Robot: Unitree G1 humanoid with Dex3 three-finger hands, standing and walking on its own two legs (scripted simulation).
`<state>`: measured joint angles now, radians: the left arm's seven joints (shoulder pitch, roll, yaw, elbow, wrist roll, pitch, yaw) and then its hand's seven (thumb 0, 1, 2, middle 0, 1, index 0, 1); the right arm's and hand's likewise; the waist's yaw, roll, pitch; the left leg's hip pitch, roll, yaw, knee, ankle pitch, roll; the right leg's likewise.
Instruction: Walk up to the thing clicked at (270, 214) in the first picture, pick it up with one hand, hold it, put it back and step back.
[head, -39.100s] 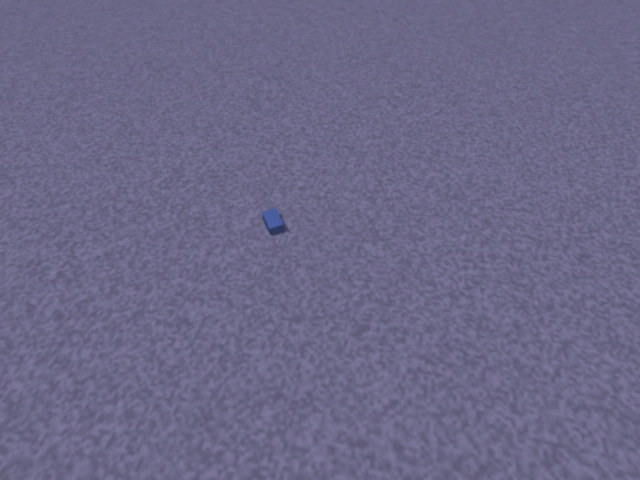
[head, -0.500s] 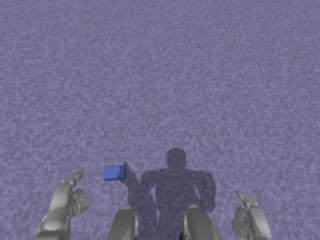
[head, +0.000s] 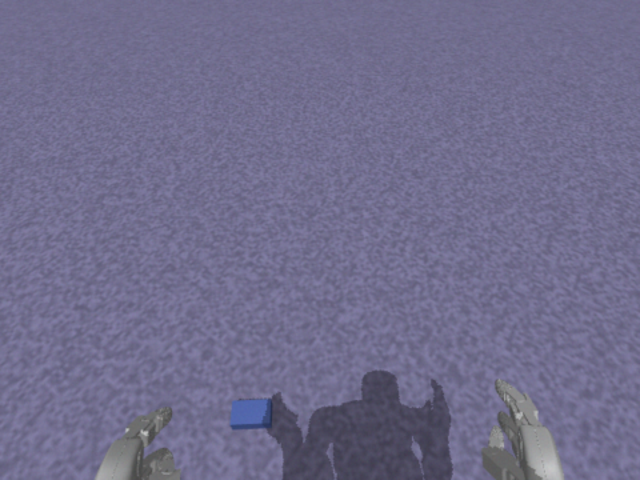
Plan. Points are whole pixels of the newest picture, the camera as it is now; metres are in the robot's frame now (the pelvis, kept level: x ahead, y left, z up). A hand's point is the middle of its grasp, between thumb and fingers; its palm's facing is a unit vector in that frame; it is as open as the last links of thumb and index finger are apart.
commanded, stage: home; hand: left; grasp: from above
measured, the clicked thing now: (251, 414) +0.44 +0.21 -0.69
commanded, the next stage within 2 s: stand in 1.82 s
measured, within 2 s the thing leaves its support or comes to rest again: neither
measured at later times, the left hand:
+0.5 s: hand (180, 479) +0.16 +0.18 -0.04, palm faces +0.05 -0.98 -0.20, open 7.4 cm
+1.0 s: hand out of the picture +0.15 +0.18 -0.04, palm faces +0.04 -0.98 -0.20, open 7.4 cm
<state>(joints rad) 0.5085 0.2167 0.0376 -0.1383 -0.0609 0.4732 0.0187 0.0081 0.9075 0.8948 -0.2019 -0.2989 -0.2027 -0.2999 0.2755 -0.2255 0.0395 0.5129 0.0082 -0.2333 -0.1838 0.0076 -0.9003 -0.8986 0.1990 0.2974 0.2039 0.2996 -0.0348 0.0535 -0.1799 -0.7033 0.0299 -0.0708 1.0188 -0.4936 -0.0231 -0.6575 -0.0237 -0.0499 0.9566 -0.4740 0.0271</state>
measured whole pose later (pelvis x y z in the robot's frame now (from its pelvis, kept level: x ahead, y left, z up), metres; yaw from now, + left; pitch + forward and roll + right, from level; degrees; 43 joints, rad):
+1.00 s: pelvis -0.01 +0.00 +0.00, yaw +0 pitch +9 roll -3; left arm 0.50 0.22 0.03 -0.13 -0.05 0.47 0.02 0.01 0.91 0.89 -0.20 -0.30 -0.20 -0.30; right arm 0.29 -0.22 0.04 0.55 0.00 -0.25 -0.18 0.01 -0.90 -0.90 0.20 0.30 0.21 0.30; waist -0.03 0.05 -0.16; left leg -0.70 0.03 -0.07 1.03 -0.48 -0.02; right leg -0.66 -0.02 -0.04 0.96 -0.46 0.03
